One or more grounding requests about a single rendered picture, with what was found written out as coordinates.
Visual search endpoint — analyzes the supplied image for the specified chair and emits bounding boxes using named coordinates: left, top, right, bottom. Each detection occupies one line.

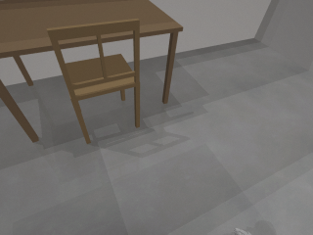
left=46, top=19, right=140, bottom=144

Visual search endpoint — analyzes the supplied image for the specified table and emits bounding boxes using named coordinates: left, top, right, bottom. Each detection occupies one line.
left=0, top=0, right=184, bottom=143

